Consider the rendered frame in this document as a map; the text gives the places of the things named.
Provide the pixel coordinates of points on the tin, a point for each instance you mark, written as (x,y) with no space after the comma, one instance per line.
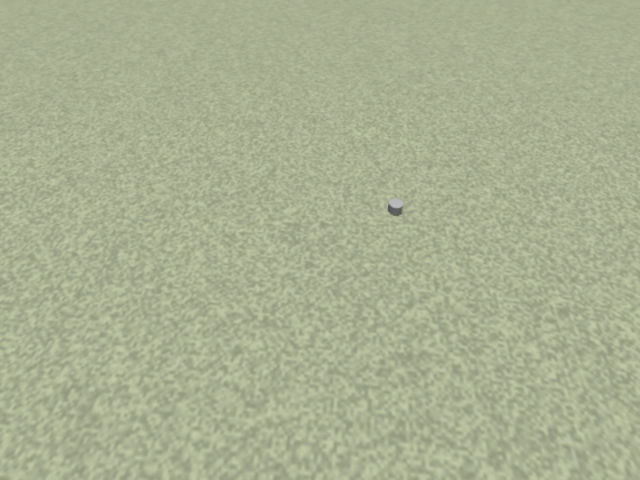
(395,206)

